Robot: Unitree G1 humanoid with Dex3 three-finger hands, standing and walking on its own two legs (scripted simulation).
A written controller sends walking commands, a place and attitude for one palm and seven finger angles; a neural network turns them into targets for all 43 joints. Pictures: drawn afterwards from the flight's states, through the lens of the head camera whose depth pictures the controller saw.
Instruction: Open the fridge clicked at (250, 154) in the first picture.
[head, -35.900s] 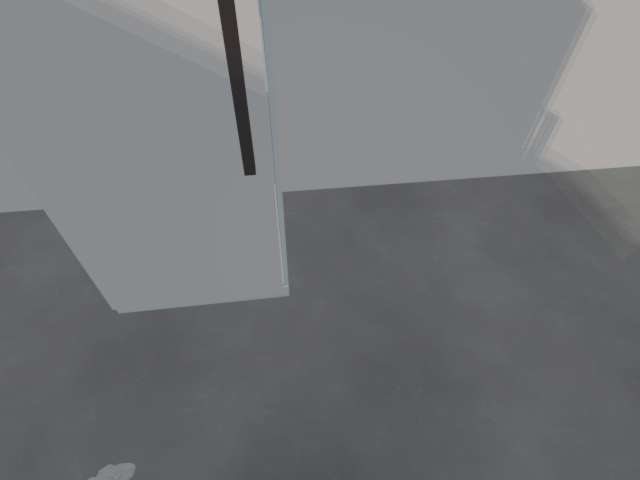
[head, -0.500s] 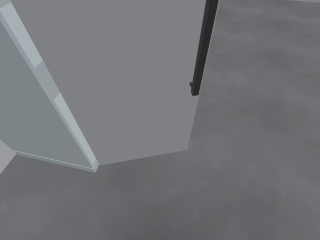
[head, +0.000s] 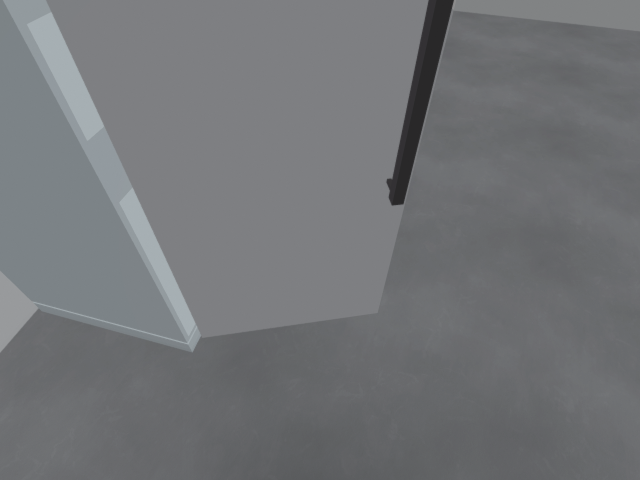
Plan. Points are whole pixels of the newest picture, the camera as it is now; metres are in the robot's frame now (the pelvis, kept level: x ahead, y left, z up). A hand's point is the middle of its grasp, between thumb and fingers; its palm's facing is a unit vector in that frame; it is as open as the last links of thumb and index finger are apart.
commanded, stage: look to check the result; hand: right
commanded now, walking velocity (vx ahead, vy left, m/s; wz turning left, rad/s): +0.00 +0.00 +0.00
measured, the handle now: (412, 101) +0.70 -0.11 +0.12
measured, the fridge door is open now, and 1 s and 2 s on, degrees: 66 66 66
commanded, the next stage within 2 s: stand and wait in 0.52 s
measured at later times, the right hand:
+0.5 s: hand out of the picture -0.01 -0.16 -0.18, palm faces +0.02 +0.99 -0.15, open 7.4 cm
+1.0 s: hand out of the picture +0.01 -0.17 -0.18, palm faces +0.01 +0.98 -0.18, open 7.4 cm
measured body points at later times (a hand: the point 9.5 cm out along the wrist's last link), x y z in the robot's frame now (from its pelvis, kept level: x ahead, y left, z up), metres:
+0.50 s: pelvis +0.00 +0.00 +0.00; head +0.02 +0.00 +0.45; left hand -0.02 +0.21 -0.16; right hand -0.01 -0.21 -0.17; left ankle +0.01 +0.12 -0.74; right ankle -0.03 -0.08 -0.74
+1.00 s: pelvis +0.01 +0.00 +0.00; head +0.03 +0.00 +0.45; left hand -0.02 +0.21 -0.16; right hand +0.01 -0.22 -0.16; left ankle +0.01 +0.12 -0.74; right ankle -0.03 -0.08 -0.74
